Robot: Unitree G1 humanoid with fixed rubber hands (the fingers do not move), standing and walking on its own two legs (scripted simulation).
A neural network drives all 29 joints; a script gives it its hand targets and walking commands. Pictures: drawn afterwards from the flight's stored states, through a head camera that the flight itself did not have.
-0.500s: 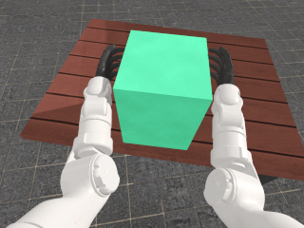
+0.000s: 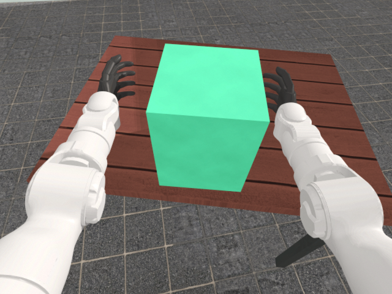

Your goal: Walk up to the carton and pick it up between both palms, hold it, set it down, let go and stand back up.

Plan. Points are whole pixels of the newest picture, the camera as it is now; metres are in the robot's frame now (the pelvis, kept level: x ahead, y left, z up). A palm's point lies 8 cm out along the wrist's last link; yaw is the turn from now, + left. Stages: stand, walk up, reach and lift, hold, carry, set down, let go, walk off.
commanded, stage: set down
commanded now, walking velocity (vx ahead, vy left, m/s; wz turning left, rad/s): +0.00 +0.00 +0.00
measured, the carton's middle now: (205, 122) +0.47 -0.02 +0.07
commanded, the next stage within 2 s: none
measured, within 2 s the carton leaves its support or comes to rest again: neither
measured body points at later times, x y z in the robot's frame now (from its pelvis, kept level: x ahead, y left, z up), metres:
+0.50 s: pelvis -0.02 +0.00 +0.00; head +0.02 +0.01 +0.45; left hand +0.48 +0.19 +0.22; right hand +0.46 -0.21 +0.22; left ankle +0.00 +0.12 -0.75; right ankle -0.01 -0.12 -0.75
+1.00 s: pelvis +0.00 +0.00 +0.00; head +0.02 +0.01 +0.45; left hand +0.49 +0.20 +0.29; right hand +0.47 -0.22 +0.28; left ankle +0.00 +0.12 -0.75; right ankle +0.00 -0.12 -0.75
